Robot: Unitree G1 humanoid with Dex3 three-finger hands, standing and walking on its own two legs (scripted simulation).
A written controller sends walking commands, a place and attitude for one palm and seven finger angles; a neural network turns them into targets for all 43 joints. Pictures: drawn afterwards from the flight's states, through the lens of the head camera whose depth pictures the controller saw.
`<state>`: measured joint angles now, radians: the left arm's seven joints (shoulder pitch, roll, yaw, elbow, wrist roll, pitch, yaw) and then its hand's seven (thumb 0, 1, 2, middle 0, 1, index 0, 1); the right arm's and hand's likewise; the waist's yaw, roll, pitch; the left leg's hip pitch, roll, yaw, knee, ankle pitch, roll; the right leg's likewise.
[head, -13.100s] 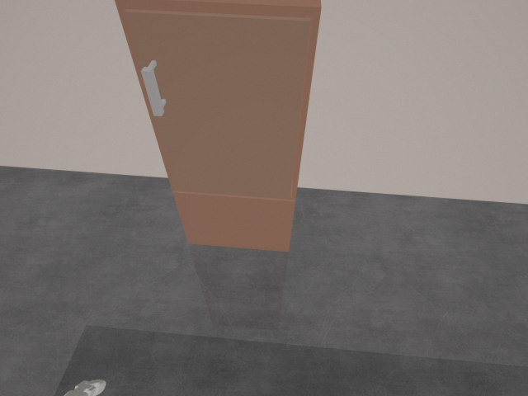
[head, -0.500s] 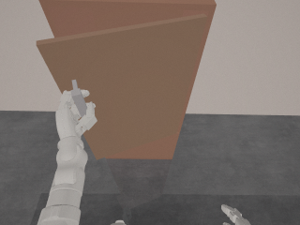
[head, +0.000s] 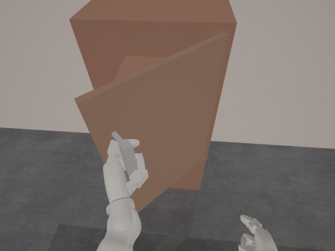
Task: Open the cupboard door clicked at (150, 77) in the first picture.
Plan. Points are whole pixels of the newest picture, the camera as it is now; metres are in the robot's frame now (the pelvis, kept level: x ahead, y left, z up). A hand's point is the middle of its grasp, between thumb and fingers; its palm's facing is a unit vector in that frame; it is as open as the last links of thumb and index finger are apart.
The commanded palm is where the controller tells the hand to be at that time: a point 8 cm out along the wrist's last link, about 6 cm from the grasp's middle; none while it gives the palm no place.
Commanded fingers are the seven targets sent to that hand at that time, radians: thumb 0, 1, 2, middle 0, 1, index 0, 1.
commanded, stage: open thumb and fingers to let go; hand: left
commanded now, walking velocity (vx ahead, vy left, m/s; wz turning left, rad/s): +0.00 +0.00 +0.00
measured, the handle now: (125, 155) +0.32 +0.12 +0.08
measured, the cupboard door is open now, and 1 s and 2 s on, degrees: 46 46 48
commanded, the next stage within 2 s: slide the hand sideways off the handle in 0.76 s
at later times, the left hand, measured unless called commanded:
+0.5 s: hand (138, 164) +0.30 +0.08 +0.08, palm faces +0.34 -0.94 +0.02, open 12.9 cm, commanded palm +0.25 +0.12 +0.08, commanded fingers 0.00 -0.50 0.30 -0.24 -0.85 -0.24 -0.85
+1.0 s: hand (135, 176) +0.27 +0.09 +0.07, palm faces -0.03 -1.00 -0.06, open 15.4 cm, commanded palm +0.25 +0.12 +0.08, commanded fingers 0.00 -0.50 0.30 -0.15 -0.30 -0.15 -0.30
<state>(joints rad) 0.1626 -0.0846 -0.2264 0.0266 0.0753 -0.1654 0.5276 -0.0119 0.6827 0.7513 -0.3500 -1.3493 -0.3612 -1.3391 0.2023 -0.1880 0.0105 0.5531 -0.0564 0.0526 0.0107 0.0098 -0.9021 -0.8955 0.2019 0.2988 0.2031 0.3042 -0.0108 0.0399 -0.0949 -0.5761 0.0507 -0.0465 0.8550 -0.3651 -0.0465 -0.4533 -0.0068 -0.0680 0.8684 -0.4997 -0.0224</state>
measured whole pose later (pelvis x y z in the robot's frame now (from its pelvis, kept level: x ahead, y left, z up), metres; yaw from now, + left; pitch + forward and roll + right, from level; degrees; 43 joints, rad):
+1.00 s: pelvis -0.01 +0.02 +0.00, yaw +0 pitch +6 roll -1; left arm 0.11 0.05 -0.22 0.04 0.03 -0.21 0.16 -0.02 -0.49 0.30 -0.33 -0.51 -0.29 -0.50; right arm 0.20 -0.18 0.03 0.52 -0.02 0.06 0.00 0.01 -0.90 -0.90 0.20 0.30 0.20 0.30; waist 0.01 0.03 -0.09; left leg -0.63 0.03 -0.03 0.90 -0.37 -0.02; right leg -0.50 -0.03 -0.06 0.90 -0.50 0.01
